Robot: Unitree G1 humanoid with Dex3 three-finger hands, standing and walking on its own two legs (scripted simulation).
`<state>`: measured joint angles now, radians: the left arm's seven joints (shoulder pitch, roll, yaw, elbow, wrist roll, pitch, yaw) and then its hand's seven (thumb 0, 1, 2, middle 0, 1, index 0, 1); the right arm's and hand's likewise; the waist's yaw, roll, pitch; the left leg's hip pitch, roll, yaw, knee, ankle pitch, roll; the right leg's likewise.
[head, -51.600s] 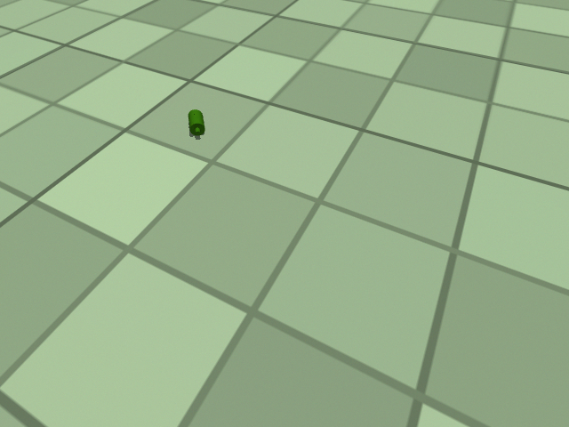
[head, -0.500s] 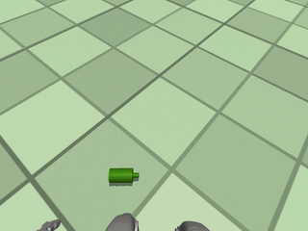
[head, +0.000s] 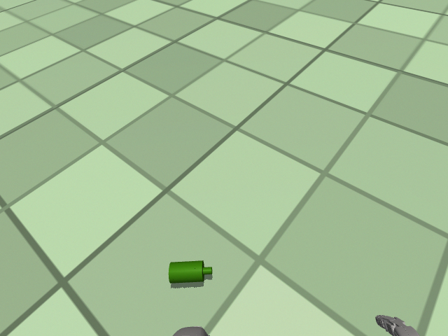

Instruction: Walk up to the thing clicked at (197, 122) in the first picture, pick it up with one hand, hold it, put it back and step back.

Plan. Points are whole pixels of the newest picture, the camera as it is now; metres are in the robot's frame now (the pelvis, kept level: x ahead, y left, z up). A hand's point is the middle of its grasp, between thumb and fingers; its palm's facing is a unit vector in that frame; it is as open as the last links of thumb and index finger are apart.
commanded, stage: walk up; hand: left
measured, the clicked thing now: (191, 271) +0.46 +0.21 -0.72
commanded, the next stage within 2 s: none
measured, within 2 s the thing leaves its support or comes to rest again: neither
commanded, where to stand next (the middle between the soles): +0.08 -0.01 m, yaw +2 degrees
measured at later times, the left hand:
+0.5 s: hand out of the picture +0.11 +0.26 -0.14, palm faces -0.05 -0.94 -0.33, open 7.3 cm
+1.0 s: hand out of the picture +0.07 +0.27 -0.14, palm faces -0.01 -0.94 -0.34, open 7.3 cm
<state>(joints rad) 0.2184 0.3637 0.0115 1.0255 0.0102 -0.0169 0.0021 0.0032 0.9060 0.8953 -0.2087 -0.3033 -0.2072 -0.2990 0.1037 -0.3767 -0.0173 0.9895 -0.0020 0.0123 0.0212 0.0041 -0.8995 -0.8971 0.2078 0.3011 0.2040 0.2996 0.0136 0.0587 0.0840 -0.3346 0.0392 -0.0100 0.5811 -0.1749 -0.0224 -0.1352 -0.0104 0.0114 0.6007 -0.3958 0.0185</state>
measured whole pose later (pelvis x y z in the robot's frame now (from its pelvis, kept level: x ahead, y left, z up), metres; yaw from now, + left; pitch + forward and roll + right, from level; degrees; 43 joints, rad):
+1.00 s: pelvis +0.02 +0.01 +0.02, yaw +1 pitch -2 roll +0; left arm 0.18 0.36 0.02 1.11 0.03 -0.02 -0.02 0.00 0.91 0.90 -0.21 -0.30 -0.21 -0.30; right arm 0.10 -0.35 -0.04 1.11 -0.03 0.02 0.05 0.00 -0.90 -0.90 0.21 0.30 0.20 0.30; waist 0.00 0.01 0.02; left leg -0.28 0.01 -0.01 0.48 -0.32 0.01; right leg -0.02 -0.03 0.01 0.36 -0.38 0.00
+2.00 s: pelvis +0.08 +0.01 +0.00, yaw +4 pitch -2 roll +0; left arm 0.13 0.35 0.04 0.80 0.03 0.04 -0.02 0.00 0.90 0.90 -0.21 -0.30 -0.21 -0.30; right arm 0.24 -0.40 -0.02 0.94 -0.02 0.01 -0.03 0.00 -0.90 -0.90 0.21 0.30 0.20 0.30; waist 0.01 -0.01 0.11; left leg -0.21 -0.02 -0.04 0.64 -0.44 -0.01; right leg -0.36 0.00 -0.08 0.62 -0.24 -0.06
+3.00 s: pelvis +0.01 +0.03 +0.00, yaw +4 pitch -1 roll +0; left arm -0.02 0.39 0.04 0.97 0.03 0.04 0.01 0.00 0.91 0.90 -0.21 -0.30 -0.21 -0.30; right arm 0.14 -0.42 -0.07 1.01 -0.02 0.04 0.02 0.00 -0.90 -0.90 0.21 0.30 0.20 0.30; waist -0.04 -0.04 0.16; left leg -0.25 -0.02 -0.03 0.66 -0.41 0.02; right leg -0.43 -0.06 0.02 0.59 -0.14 0.01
